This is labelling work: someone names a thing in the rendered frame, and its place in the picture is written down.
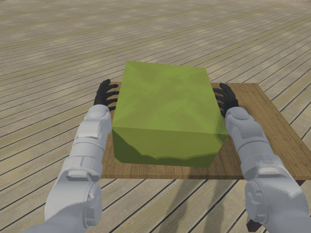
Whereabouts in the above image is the left robot upper arm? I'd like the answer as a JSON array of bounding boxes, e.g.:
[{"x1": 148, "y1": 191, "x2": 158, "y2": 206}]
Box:
[{"x1": 22, "y1": 181, "x2": 103, "y2": 233}]

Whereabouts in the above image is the robot right hand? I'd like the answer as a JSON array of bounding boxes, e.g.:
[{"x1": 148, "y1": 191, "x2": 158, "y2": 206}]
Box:
[{"x1": 213, "y1": 83, "x2": 239, "y2": 118}]

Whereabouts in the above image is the right robot upper arm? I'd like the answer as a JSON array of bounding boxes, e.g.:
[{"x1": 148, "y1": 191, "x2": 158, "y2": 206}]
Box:
[{"x1": 245, "y1": 178, "x2": 311, "y2": 233}]

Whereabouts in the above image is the carton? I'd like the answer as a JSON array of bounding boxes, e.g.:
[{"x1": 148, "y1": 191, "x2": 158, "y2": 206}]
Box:
[{"x1": 112, "y1": 61, "x2": 228, "y2": 168}]

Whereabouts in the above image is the table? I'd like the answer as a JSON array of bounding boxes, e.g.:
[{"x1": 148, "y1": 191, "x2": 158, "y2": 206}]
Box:
[{"x1": 101, "y1": 82, "x2": 311, "y2": 232}]

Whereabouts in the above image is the right robot forearm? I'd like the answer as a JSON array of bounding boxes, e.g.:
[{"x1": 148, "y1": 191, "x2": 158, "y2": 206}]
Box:
[{"x1": 225, "y1": 107, "x2": 309, "y2": 212}]

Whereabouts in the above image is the left robot forearm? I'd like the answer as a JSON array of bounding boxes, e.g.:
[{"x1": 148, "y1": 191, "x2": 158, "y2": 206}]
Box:
[{"x1": 44, "y1": 104, "x2": 112, "y2": 219}]

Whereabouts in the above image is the robot left hand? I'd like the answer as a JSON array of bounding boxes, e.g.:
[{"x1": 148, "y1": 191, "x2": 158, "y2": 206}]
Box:
[{"x1": 94, "y1": 79, "x2": 119, "y2": 111}]

